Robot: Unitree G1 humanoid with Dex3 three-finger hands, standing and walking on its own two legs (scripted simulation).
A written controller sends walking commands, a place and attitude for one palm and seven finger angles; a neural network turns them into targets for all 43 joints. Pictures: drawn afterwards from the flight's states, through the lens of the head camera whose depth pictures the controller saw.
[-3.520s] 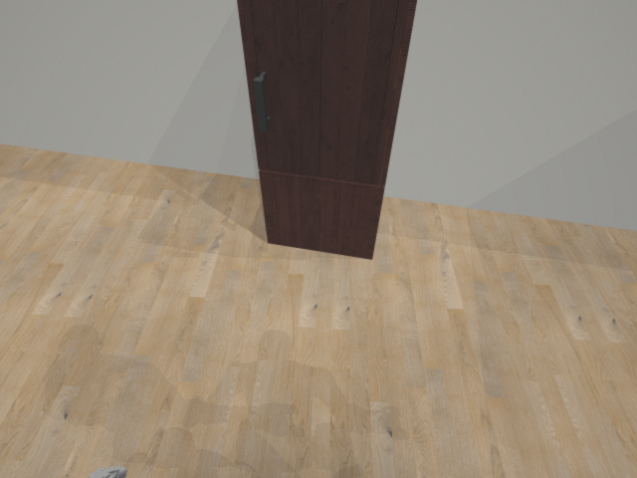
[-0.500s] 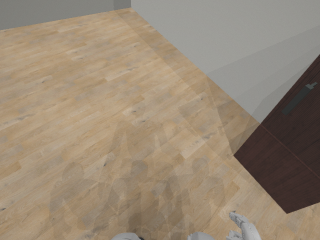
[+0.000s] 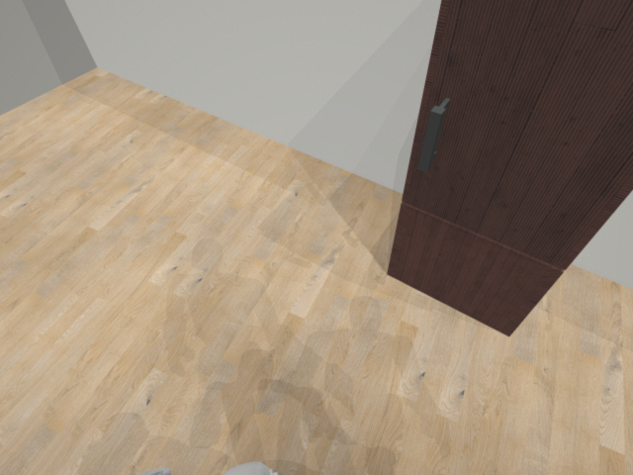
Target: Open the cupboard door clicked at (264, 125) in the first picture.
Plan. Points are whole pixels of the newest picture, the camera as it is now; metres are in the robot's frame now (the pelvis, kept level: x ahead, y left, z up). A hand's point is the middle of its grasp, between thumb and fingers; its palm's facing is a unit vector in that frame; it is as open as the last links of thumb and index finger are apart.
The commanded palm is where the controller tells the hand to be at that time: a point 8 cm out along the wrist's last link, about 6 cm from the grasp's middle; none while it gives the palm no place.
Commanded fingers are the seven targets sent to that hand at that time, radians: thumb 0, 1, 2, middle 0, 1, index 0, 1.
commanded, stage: turn to face it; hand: left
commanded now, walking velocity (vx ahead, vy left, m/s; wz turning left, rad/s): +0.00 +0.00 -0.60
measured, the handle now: (434, 135) +0.81 -0.24 -0.07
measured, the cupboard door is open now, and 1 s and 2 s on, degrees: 0 0 0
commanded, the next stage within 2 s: take the last steps up to it in 0.86 s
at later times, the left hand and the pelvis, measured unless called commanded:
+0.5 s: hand (173, 469) +0.15 +0.22 -0.15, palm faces -0.25 -0.95 -0.21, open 7.4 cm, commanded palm none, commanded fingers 0.00 0.90 0.90 -0.20 -0.30 -0.20 -0.30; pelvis +0.00 +0.04 +0.01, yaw -18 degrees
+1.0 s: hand out of the picture +0.13 +0.15 -0.15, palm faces -0.44 -0.87 -0.22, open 7.4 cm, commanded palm none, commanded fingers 0.00 0.90 0.90 -0.20 -0.30 -0.20 -0.30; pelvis -0.02 +0.02 +0.01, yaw -28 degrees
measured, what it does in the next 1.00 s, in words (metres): steps on the spot, turning right: left foot, then right foot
